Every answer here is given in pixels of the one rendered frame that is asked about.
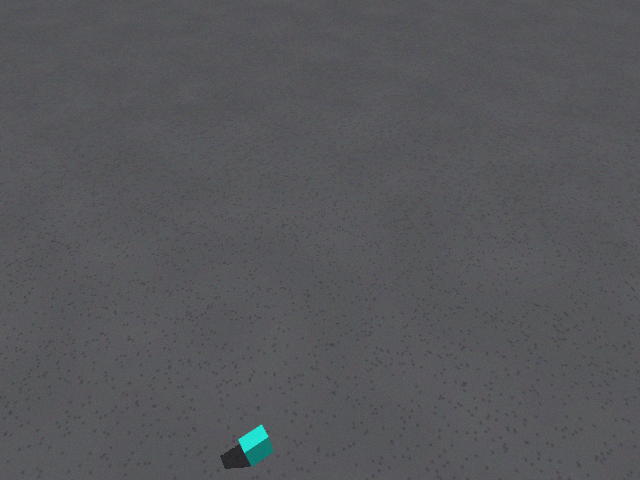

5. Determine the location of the carton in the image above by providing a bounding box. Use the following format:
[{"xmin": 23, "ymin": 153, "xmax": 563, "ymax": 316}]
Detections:
[{"xmin": 238, "ymin": 424, "xmax": 274, "ymax": 467}]

